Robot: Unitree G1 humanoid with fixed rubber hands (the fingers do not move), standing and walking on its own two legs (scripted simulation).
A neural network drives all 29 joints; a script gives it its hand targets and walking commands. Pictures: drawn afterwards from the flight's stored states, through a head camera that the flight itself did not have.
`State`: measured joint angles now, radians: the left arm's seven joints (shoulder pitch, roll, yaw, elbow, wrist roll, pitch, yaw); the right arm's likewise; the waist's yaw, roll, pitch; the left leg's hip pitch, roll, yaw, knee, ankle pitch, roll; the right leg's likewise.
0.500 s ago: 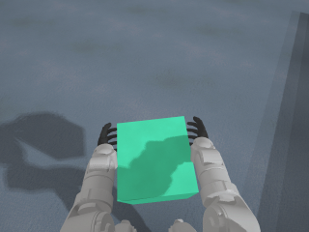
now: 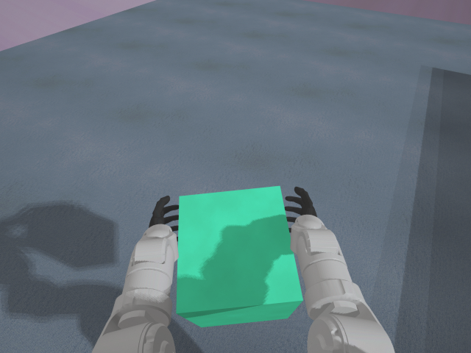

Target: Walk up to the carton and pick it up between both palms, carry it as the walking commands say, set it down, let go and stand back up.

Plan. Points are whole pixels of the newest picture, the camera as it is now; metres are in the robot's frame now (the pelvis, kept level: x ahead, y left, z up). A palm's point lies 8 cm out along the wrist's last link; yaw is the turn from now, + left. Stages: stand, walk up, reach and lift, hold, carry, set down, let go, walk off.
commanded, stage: reach and lift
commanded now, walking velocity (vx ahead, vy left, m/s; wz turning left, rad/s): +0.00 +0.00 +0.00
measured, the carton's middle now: (237, 262) +0.32 +0.00 -0.08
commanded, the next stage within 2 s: hold in 1.40 s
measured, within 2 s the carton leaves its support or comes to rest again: neither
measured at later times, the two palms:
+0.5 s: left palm (154, 221) +0.31 +0.14 +0.08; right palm (315, 213) +0.32 -0.13 +0.09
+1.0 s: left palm (154, 219) +0.32 +0.15 +0.07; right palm (310, 210) +0.33 -0.13 +0.09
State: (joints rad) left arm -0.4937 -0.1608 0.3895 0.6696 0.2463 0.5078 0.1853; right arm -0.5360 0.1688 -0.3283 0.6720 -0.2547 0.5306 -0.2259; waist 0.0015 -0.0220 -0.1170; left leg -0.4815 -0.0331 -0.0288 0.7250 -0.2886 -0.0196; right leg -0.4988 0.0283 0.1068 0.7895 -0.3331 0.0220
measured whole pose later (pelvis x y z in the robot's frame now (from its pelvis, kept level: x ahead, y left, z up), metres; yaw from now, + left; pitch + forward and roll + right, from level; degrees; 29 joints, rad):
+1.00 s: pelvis +0.01 +0.00 +0.02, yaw +0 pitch -2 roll +1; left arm -0.49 -0.16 0.36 0.62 0.26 0.64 0.19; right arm -0.56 0.18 -0.36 0.67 -0.25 0.64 -0.23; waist 0.00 -0.03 -0.12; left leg -0.28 -0.03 -0.03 0.51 -0.20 -0.02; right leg -0.30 0.02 0.11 0.59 -0.25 0.02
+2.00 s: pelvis +0.01 +0.00 +0.03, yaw -1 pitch -2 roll +1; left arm -0.42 -0.16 0.30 0.59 0.27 0.66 0.19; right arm -0.45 0.20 -0.36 0.60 -0.26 0.66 -0.22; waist 0.00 -0.03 -0.16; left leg -0.24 -0.03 -0.03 0.46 -0.17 -0.02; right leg -0.27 0.02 0.12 0.54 -0.22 0.02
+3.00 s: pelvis +0.01 +0.00 +0.03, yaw +0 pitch -2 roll +1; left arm -0.37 -0.18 0.26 0.48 0.25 0.69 0.19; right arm -0.42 0.20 -0.30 0.47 -0.27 0.72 -0.21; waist 0.00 -0.03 -0.14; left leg -0.27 -0.02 -0.03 0.52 -0.30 -0.02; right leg -0.27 0.02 0.11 0.53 -0.25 0.02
